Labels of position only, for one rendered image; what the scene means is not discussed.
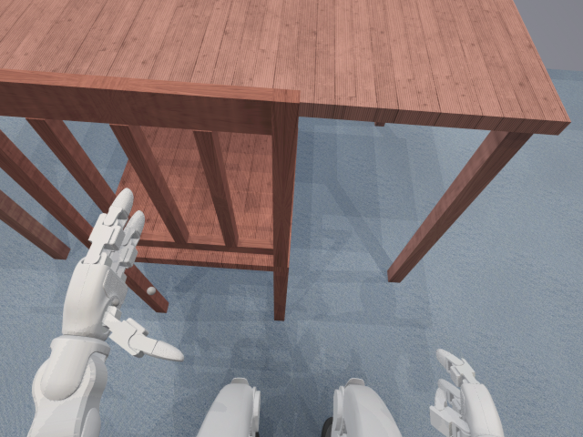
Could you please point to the left robot forearm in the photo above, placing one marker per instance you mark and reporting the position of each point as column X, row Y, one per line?
column 68, row 386

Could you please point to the table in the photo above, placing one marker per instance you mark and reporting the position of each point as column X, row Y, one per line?
column 440, row 63

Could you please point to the robot left hand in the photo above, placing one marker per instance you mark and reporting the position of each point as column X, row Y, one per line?
column 99, row 277

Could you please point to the robot left thigh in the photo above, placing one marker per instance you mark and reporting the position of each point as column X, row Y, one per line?
column 234, row 413

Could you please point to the chair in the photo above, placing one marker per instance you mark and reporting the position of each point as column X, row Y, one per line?
column 212, row 167

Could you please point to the robot right thigh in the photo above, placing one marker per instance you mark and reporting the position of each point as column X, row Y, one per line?
column 359, row 411

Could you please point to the robot right hand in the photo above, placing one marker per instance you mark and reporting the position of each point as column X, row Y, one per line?
column 474, row 412

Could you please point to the robot thigh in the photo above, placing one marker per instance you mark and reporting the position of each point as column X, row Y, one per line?
column 234, row 413
column 359, row 411

